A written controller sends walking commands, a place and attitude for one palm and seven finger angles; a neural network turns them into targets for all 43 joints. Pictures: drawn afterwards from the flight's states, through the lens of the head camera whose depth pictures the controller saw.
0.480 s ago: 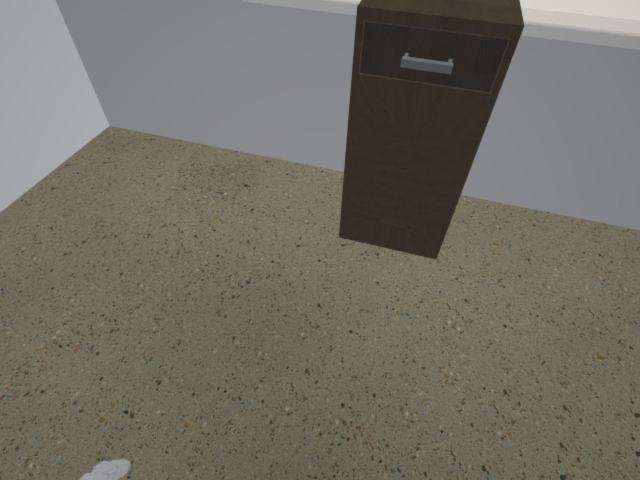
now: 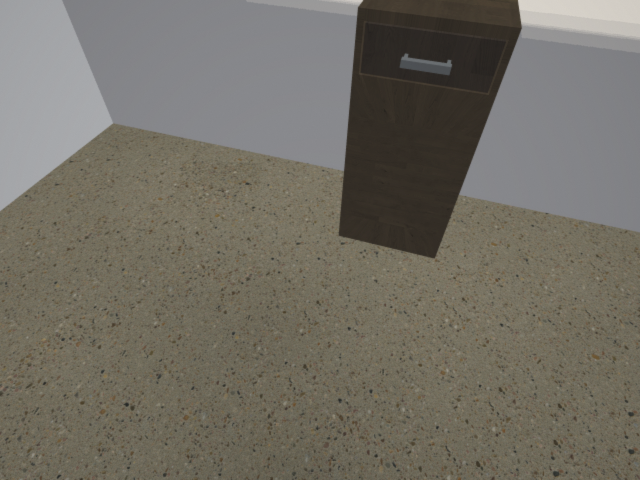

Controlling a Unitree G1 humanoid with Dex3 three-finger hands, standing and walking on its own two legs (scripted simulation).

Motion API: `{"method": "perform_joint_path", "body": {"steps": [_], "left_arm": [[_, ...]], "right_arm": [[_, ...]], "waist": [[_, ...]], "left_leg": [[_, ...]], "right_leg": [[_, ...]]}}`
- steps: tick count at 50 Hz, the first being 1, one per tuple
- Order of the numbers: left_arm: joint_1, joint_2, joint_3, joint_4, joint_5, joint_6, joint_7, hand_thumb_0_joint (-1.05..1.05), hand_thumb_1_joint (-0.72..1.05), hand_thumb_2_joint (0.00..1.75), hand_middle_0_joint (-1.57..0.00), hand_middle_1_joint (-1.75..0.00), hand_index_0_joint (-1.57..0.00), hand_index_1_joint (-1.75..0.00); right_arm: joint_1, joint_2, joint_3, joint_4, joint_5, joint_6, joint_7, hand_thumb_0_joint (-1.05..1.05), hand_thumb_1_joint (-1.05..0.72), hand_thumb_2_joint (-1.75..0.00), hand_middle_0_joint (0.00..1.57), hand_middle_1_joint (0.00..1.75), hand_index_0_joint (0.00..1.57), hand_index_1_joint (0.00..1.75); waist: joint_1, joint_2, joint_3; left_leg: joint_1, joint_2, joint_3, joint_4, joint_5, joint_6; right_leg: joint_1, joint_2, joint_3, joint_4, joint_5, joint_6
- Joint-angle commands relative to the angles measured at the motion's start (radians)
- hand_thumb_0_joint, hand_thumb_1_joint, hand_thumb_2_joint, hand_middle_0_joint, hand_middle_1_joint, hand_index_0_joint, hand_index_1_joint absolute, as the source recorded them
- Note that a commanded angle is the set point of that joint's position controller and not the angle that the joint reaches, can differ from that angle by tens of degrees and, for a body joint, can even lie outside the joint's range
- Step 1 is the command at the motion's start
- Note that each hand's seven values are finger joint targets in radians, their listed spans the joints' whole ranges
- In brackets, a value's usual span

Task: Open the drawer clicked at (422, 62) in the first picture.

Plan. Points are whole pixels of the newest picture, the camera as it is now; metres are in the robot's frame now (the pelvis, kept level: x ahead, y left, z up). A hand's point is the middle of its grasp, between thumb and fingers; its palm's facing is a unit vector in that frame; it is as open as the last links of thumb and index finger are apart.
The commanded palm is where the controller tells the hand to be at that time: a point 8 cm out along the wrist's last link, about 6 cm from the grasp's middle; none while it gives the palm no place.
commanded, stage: stand and wait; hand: left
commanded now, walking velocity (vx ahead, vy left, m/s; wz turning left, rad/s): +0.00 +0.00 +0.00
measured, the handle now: (426, 62) +1.14 -0.22 +0.03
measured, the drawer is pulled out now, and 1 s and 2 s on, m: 0.00 0.00 0.00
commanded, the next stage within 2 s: look at it before walking up in 0.34 s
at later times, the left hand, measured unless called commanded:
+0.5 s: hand out of the picture +0.07 +0.24 -0.15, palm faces -0.03 -0.94 -0.33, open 7.3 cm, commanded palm none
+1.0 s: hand out of the picture +0.07 +0.24 -0.15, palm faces -0.04 -0.94 -0.33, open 7.3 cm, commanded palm none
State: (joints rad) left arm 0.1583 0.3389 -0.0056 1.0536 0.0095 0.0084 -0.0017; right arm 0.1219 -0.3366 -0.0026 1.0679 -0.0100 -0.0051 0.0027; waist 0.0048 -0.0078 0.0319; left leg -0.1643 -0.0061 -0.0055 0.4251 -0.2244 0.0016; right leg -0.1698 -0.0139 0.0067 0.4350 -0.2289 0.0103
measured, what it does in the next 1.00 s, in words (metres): stands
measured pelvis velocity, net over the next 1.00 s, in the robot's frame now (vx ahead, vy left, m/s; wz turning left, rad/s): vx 0.00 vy -0.01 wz -0.01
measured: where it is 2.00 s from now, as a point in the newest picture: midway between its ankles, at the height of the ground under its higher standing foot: outside the picture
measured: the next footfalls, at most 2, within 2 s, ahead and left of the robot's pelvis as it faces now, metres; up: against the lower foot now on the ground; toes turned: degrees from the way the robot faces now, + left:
left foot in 1.96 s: +0.32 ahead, +0.03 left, +0.00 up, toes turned -22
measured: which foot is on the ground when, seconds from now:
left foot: down 0.00-1.00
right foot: down 0.00-1.00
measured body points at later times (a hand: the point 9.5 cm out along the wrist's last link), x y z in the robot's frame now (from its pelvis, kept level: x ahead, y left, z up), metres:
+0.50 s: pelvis -0.01 -0.01 +0.00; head -0.01 -0.01 +0.45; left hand +0.07 +0.29 -0.13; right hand +0.06 -0.30 -0.13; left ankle +0.00 +0.12 -0.74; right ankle +0.01 -0.13 -0.74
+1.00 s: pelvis +0.00 -0.01 +0.00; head +0.00 +0.00 +0.45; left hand +0.07 +0.29 -0.13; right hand +0.07 -0.30 -0.13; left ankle +0.00 +0.12 -0.74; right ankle +0.01 -0.13 -0.74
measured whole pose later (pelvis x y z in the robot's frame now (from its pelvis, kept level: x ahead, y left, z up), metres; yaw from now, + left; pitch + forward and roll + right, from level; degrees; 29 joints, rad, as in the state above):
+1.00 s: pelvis +0.00 -0.01 +0.00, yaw -1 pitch -2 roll +0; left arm 0.14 0.34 -0.01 1.09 0.01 0.00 0.00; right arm 0.12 -0.34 0.00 1.12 -0.01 -0.01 0.00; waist 0.00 -0.01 0.03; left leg -0.14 0.01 0.00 0.37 -0.19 -0.01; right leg -0.15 0.00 0.01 0.38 -0.19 0.00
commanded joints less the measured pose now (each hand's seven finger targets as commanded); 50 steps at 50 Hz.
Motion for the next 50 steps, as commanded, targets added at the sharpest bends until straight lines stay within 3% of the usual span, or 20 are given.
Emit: {"method": "perform_joint_path", "body": {"steps": [1, 21, 44, 50], "left_arm": [[-0.064, 0.204, 0.041, -0.067, 0.002, -0.032, 0.014, 0.0, 0.9, 0.9, -0.2, -0.3, -0.2, -0.3], [-0.06, 0.207, 0.039, -0.034, 0.003, -0.034, 0.013, 0.0, 0.9, 0.9, -0.2, -0.3, -0.2, -0.3], [-0.056, 0.205, 0.039, -0.031, 0.002, -0.039, 0.013, 0.0, 0.9, 0.9, -0.2, -0.3, -0.2, -0.3], [-0.06, 0.205, 0.039, -0.028, 0.003, -0.036, 0.012, 0.0, 0.9, 0.9, -0.2, -0.3, -0.2, -0.3]], "right_arm": [[-0.062, -0.202, -0.038, -0.065, 0.0, -0.027, -0.013, 0.0, -0.9, -0.9, 0.2, 0.3, 0.2, 0.3], [-0.037, -0.204, -0.035, -0.019, 0.001, -0.027, -0.011, 0.0, -0.9, -0.9, 0.2, 0.3, 0.2, 0.3], [-0.048, -0.204, -0.035, -0.017, 0.002, -0.03, -0.013, 0.0, -0.9, -0.9, 0.2, 0.3, 0.2, 0.3], [-0.052, -0.207, -0.034, -0.014, 0.002, -0.029, -0.014, 0.0, -0.9, -0.9, 0.2, 0.3, 0.2, 0.3]], "waist": [[-0.003, 0.01, -0.059], [-0.004, -0.002, -0.047], [-0.005, 0.002, -0.073], [-0.004, 0.006, -0.053]], "left_leg": [[-0.005, 0.109, -0.102, -0.087, 0.098, 0.034], [-0.003, 0.114, -0.102, -0.112, 0.058, 0.026], [0.041, 0.122, -0.091, -0.109, 0.142, 0.022], [0.031, 0.124, -0.095, -0.122, 0.125, 0.022]], "right_leg": [[0.011, -0.102, 0.093, -0.086, 0.08, -0.041], [-0.008, -0.104, 0.113, -0.123, 0.02, -0.043], [0.02, -0.107, 0.107, -0.118, 0.144, -0.043], [0.016, -0.102, 0.108, -0.124, 0.12, -0.04]]}}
